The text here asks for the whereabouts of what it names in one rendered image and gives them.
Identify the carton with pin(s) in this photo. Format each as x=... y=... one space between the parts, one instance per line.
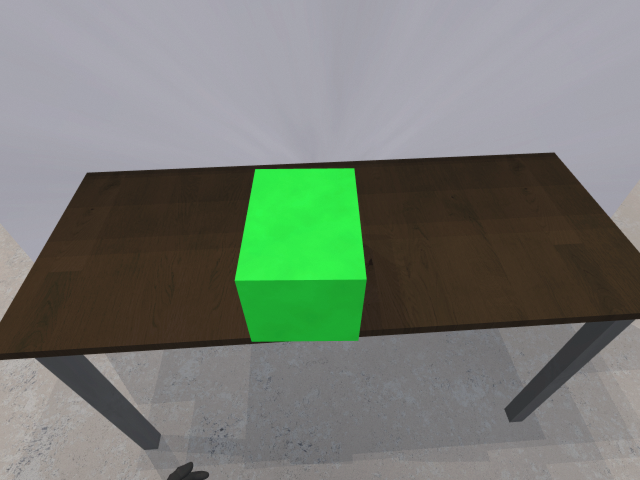
x=301 y=271

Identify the table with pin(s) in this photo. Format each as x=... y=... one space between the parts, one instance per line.
x=146 y=260

